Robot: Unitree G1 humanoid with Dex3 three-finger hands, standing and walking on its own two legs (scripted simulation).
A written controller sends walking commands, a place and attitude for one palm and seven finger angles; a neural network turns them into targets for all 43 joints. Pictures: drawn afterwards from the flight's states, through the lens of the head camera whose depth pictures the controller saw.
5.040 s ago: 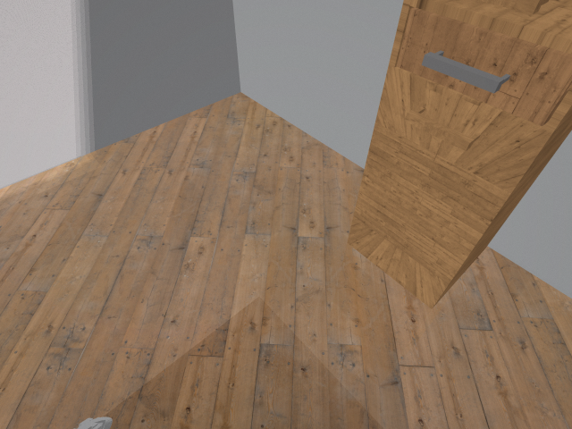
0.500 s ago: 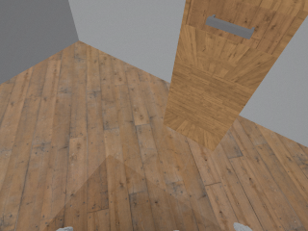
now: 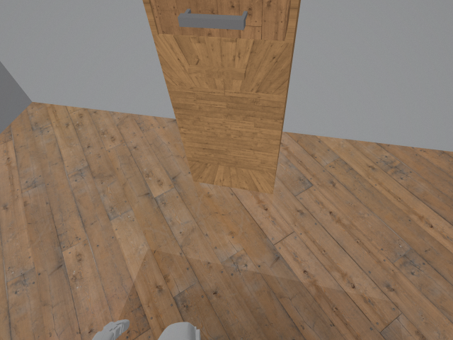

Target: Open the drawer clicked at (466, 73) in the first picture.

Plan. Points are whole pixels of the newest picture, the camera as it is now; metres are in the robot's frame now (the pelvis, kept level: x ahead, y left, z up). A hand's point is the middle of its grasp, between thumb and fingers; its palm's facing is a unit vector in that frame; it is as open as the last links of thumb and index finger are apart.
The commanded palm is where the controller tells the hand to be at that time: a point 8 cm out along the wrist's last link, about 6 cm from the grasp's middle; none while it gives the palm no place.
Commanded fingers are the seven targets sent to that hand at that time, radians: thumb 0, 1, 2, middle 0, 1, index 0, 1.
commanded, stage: turn to face it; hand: left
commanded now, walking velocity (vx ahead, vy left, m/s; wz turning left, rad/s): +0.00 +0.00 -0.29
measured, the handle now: (213, 17) +0.87 +0.06 +0.13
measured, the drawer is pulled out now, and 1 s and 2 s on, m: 0.00 0.00 0.00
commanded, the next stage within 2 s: take the last steps up to it in 0.24 s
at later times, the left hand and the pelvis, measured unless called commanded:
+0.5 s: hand out of the picture +0.08 +0.23 -0.17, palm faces -0.11 -0.98 -0.17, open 7.4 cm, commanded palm none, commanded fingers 0.00 0.90 0.90 -0.20 -0.30 -0.20 -0.30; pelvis +0.01 +0.04 +0.01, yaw -9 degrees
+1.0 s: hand (166, 320) +0.18 +0.15 -0.15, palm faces -0.11 -0.97 -0.23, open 7.1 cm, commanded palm none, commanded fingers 0.00 0.90 0.90 -0.20 -0.30 -0.20 -0.30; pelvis +0.11 -0.03 +0.01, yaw -9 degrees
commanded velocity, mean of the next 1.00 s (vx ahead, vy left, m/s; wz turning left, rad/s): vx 0.20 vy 0.01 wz -0.09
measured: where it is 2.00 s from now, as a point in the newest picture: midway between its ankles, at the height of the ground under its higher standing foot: (241, 309)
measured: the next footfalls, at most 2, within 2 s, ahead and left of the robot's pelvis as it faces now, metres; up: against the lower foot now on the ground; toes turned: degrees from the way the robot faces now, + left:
left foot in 0.32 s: +0.05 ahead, +0.13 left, +0.00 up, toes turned -2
right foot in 0.80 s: +0.09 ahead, -0.14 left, +0.00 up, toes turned -19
